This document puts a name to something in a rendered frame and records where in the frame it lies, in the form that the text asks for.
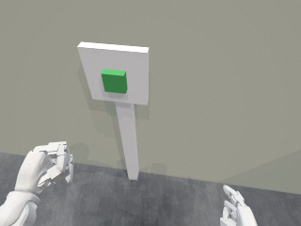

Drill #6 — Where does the panel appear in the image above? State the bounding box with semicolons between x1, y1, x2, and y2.
77;41;150;181

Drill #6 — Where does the right robot hand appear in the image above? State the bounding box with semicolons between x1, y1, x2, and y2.
220;185;258;226

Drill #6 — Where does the robot left forearm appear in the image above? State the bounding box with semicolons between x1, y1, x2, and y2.
0;190;40;226

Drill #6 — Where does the button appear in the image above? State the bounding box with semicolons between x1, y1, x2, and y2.
101;69;128;94

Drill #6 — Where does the left robot hand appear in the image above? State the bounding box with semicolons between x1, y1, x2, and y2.
14;141;75;197

